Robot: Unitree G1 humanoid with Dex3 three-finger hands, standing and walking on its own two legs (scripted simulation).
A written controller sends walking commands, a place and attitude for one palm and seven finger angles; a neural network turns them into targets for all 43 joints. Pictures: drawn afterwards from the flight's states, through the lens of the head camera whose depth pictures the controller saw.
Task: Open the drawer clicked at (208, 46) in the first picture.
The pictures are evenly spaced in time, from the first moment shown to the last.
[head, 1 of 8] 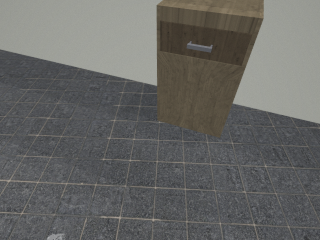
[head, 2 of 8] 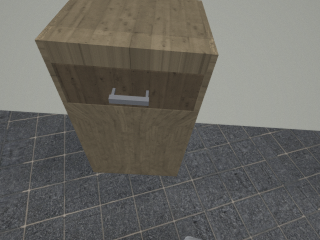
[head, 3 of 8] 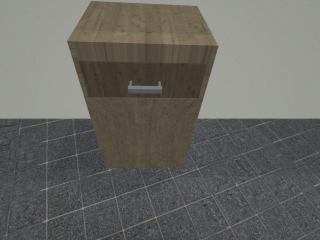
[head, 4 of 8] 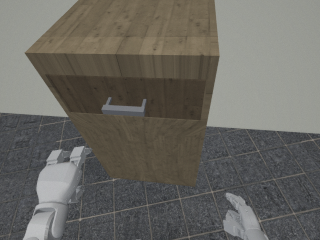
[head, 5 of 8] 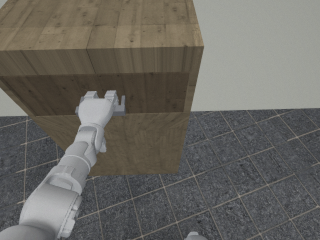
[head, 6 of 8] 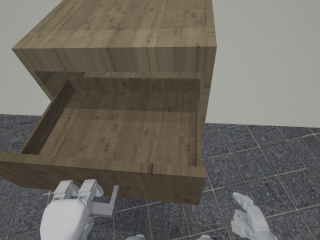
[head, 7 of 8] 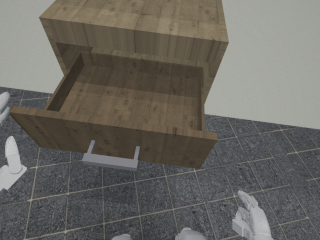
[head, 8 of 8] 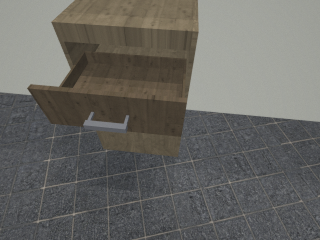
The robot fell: no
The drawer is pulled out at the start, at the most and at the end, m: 0.00 0.30 0.28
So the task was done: yes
